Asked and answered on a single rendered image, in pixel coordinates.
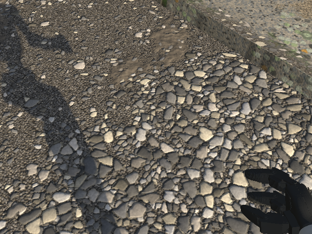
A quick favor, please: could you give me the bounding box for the robot right hand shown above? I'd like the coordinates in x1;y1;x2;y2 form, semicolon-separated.
240;167;312;234

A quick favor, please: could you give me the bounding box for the robot right forearm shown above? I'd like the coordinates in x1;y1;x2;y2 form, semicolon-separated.
298;224;312;234

